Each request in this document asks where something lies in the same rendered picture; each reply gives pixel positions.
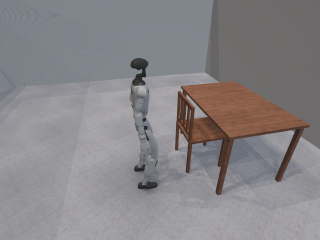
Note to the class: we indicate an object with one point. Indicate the right robot foot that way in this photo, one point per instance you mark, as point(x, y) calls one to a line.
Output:
point(149, 185)

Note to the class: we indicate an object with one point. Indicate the table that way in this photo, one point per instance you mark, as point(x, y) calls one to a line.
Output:
point(241, 113)

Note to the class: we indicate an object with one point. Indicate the robot right upper arm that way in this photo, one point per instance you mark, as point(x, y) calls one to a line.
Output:
point(141, 95)

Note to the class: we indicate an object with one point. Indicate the robot right forearm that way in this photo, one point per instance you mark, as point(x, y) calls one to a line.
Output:
point(140, 127)

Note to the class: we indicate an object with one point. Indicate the robot left upper arm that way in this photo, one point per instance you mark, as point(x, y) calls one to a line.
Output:
point(130, 97)

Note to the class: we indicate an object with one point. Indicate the robot torso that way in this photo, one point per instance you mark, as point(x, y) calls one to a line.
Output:
point(144, 110)

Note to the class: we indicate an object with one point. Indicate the chair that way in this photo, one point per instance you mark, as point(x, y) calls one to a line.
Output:
point(196, 130)

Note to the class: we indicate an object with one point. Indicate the right robot hand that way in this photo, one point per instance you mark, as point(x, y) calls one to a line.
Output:
point(145, 146)

